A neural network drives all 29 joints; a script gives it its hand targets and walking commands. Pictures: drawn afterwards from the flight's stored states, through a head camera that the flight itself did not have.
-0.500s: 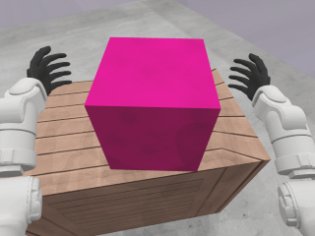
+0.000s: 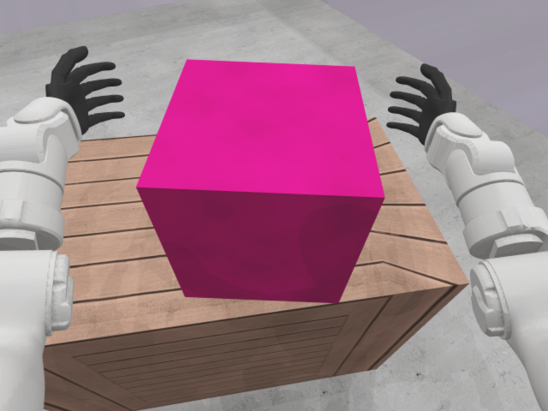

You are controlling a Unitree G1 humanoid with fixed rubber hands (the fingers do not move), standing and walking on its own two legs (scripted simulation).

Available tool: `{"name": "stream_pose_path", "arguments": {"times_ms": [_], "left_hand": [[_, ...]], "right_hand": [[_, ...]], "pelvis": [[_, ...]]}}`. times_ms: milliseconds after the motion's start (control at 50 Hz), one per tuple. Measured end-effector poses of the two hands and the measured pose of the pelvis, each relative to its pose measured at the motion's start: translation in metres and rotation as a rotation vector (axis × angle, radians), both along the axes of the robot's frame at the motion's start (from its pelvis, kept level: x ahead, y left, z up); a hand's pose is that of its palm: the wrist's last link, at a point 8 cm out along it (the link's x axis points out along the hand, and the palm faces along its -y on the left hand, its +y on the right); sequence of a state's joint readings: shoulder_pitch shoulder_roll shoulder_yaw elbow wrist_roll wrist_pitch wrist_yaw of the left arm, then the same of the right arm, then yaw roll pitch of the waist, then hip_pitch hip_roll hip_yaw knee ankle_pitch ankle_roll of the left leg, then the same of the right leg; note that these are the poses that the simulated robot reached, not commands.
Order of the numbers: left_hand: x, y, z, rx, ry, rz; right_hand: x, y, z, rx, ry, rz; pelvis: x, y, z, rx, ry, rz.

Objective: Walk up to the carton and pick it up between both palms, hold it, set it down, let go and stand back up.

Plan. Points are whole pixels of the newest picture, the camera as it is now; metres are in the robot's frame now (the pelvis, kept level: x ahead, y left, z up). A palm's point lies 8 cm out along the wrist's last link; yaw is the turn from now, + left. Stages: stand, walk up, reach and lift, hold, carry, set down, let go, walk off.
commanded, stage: reach and lift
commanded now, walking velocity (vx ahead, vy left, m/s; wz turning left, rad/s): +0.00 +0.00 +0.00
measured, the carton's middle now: (266, 186) +0.46 +0.00 +0.04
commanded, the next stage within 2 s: none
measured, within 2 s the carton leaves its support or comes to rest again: neither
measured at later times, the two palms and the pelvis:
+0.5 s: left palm (107, 177) +0.44 +0.23 +0.11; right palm (405, 182) +0.41 -0.21 +0.10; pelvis +0.00 +0.00 -0.01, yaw +1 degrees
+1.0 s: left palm (128, 186) +0.45 +0.21 +0.08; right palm (384, 187) +0.42 -0.19 +0.07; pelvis +0.00 +0.01 -0.01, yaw +0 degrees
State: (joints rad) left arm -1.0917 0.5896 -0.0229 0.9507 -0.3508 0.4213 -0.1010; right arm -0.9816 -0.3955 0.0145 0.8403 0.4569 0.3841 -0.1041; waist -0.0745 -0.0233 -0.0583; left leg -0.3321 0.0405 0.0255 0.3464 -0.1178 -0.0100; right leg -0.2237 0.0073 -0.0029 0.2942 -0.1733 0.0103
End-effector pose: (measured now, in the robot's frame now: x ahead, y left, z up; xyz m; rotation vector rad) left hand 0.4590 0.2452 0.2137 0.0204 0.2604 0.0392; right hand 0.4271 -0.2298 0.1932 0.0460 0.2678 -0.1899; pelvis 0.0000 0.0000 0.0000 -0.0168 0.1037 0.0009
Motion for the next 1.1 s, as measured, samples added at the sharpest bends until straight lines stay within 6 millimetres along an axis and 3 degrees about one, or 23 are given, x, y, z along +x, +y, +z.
{"name": "stream_pose_path", "arguments": {"times_ms": [200,340,460,640,780,1100], "left_hand": [[-0.011,-0.009,-0.067,0.026,0.025,-0.031],[-0.015,-0.010,-0.100,0.025,0.058,-0.003],[-0.016,-0.011,-0.102,0.028,0.007,-0.005],[-0.017,-0.013,-0.122,0.045,0.022,-0.004],[-0.016,-0.020,-0.133,0.042,0.004,-0.014],[-0.012,-0.041,-0.132,0.020,-0.028,-0.044]], "right_hand": [[-0.012,0.014,-0.064,-0.001,0.022,0.007],[-0.015,0.018,-0.088,-0.008,0.027,-0.010],[-0.016,0.017,-0.093,-0.035,0.009,-0.020],[-0.024,0.017,-0.112,-0.039,0.048,-0.027],[-0.019,0.025,-0.119,-0.032,0.031,-0.007],[-0.011,0.042,-0.119,-0.024,0.010,-0.003]], "pelvis": [[0.004,0.000,-0.001,-0.002,0.019,0.006],[-0.002,0.003,-0.004,-0.006,0.057,0.010],[-0.001,0.004,-0.005,-0.009,0.084,0.008],[-0.001,0.006,-0.009,-0.010,0.110,0.007],[-0.001,0.008,-0.012,-0.016,0.150,0.005],[-0.002,0.006,-0.012,-0.017,0.158,0.003]]}}
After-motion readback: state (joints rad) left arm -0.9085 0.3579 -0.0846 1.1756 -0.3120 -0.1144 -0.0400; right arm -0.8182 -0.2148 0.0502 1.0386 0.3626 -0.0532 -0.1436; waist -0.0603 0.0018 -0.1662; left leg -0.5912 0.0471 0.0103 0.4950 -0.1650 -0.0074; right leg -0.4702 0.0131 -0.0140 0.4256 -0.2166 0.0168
